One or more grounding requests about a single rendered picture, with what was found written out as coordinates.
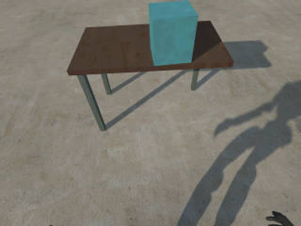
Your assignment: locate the table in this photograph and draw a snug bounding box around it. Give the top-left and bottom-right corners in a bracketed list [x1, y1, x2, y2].
[67, 21, 234, 132]

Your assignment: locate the carton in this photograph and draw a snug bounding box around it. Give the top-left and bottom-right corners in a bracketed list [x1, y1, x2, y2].
[149, 0, 198, 66]

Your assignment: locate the robot right hand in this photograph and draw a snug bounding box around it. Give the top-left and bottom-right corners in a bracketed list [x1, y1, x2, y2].
[266, 211, 294, 226]

